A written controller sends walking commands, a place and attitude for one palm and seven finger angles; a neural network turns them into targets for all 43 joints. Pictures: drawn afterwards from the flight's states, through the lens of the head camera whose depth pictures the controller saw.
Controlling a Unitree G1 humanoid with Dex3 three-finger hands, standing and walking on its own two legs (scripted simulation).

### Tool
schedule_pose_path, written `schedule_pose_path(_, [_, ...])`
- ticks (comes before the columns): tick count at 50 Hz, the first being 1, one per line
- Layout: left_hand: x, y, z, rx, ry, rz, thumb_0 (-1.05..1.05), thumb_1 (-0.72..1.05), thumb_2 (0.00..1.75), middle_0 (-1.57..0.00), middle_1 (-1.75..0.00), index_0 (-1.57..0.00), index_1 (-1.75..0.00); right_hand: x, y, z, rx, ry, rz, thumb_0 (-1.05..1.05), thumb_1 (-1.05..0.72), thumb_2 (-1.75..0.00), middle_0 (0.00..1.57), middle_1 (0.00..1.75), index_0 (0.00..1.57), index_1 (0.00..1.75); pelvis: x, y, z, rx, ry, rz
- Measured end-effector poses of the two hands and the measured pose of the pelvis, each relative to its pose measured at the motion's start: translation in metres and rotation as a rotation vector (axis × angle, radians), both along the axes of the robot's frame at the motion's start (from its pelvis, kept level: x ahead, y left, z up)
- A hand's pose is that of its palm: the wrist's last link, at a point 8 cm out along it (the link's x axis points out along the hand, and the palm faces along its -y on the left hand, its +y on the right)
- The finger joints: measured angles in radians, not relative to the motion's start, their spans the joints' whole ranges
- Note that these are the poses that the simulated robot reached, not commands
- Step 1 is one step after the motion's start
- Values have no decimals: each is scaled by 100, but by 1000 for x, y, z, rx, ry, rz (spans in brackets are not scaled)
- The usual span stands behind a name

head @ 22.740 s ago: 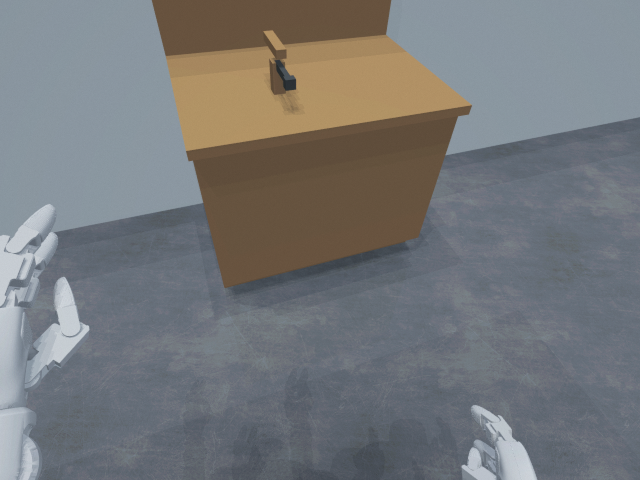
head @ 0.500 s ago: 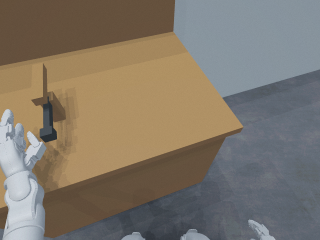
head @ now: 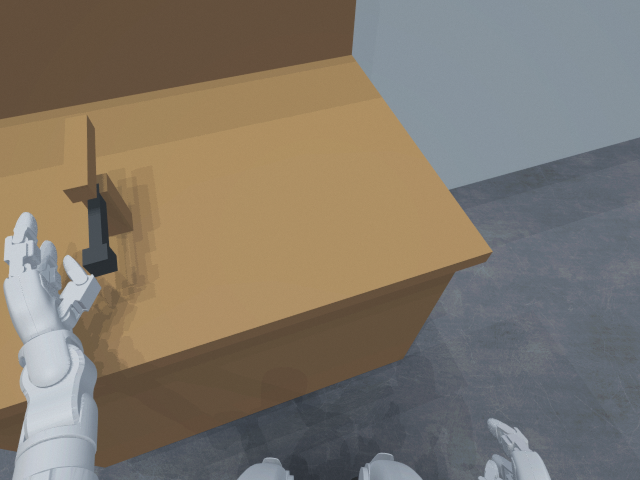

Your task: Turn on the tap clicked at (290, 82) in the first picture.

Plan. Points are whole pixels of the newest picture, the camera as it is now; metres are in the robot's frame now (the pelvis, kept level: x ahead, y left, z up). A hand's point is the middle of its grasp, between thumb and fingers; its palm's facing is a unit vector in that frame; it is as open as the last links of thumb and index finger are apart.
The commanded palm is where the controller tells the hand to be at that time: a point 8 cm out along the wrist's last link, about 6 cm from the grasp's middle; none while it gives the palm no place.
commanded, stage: push the lever round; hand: left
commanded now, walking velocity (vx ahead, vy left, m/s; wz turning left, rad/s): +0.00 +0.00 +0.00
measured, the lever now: (100, 260) +0.35 +0.29 +0.06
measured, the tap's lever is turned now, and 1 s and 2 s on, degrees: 1 17 42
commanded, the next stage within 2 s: none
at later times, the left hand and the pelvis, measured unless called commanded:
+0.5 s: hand (106, 282) +0.33 +0.28 +0.05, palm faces +0.59 -0.80 -0.10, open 7.7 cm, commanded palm +0.29 +0.30 +0.05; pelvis +0.00 -0.01 +0.00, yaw +0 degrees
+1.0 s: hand (131, 273) +0.34 +0.25 +0.05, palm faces +0.63 -0.77 -0.09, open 7.7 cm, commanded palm +0.29 +0.28 +0.05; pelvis +0.00 -0.02 +0.00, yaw +0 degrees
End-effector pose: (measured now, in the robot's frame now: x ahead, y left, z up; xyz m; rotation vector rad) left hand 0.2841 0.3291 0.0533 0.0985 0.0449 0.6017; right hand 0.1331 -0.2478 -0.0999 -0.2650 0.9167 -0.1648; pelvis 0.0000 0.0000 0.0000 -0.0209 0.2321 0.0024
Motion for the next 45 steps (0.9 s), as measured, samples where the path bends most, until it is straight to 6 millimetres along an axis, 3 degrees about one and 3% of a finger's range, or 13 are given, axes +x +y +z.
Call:
schedule_pose_path(8, [-7,-3,10,29,-43,18,1,89,89,-15,-15,-15,-15,-8,-1,-4,21,33,-12,1,-90,-90,20,30,21,30,6,-1,1,-1,-5,-3])
schedule_pose_path(16, [-5,-19,5,5,-30,8,0,91,90,-15,-15,-15,-15,-8,-5,-5,18,37,-9,1,-90,-90,20,30,21,30,4,-4,1,5,-11,4])
schedule_pose_path(29, [-3,-25,5,13,-29,28,0,91,90,-15,-15,-15,-15,-1,-12,-5,17,15,3,1,-90,-90,20,30,21,30,-1,-12,0,9,-14,7])
schedule_pose_path(45, [7,-47,4,-2,-38,57,1,92,91,-15,-15,-15,-15,-10,-16,-6,24,34,-6,1,-90,-90,20,30,20,30,-1,-15,1,14,-15,5])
